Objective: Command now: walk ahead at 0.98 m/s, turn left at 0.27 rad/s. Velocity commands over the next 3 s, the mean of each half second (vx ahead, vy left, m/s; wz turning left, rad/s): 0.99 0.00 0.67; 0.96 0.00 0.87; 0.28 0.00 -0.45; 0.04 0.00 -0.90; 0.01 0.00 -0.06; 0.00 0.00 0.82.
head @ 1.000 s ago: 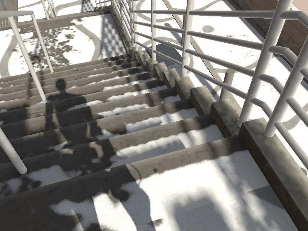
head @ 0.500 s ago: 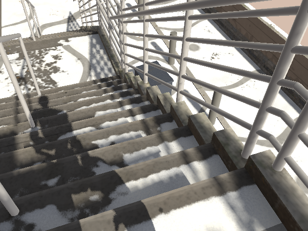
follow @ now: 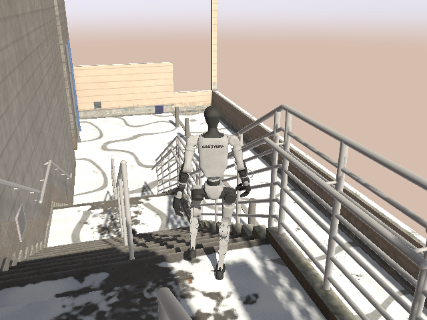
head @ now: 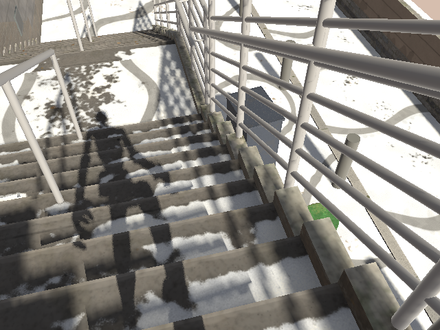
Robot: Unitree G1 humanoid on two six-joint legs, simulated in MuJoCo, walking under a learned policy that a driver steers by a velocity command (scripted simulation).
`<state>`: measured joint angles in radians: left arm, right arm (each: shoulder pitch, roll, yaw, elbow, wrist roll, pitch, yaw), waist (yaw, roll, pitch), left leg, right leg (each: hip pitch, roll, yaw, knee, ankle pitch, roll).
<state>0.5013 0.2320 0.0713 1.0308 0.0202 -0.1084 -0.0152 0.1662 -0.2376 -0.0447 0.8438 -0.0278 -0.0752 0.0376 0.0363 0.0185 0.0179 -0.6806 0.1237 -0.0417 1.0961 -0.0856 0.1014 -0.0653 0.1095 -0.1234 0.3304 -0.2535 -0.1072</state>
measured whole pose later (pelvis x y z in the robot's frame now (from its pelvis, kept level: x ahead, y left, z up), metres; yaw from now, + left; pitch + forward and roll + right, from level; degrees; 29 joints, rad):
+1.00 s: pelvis +0.84 +0.20 -0.40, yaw +48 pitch -1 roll +2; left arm 0.22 0.20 0.03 0.82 0.08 -0.07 0.03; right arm 0.38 -0.22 -0.05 0.94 -0.02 -0.04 -0.01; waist 0.00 0.00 0.07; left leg -0.38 -0.23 -0.02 1.03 -0.62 0.16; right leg -0.69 -0.12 0.12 1.19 -0.17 0.07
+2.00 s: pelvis +1.08 +0.36 -0.52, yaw +3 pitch +3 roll +0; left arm 0.20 0.28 0.04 0.61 0.10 -0.03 -0.08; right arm 0.22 -0.33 -0.04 0.71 -0.07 -0.13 -0.05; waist -0.04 0.01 -0.03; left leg -0.33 0.17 0.28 0.79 -0.48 -0.02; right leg -0.51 -0.06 -0.08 0.97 -0.28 -0.01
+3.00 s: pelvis +1.04 +0.30 -0.49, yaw +31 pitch +3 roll +0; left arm 0.27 0.26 0.04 0.65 0.03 -0.08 0.04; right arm 0.24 -0.31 -0.04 0.74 -0.07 -0.04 0.09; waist 0.06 0.03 -0.03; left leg -0.71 0.04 -0.02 1.29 -0.19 -0.11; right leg -0.21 0.00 -0.21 0.36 -0.21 -0.08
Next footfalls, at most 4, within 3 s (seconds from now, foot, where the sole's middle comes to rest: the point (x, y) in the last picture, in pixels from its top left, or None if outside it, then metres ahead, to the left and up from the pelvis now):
0.20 left None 0.36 0.09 -0.82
0.52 right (257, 312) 0.63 -0.08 -0.94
0.82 left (178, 284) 0.80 0.22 -1.10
1.14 right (175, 238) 1.12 0.28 -1.27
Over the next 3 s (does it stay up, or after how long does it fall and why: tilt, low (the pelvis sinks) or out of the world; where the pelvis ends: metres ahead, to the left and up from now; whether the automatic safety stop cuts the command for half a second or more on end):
stays up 1.04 0.30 -0.49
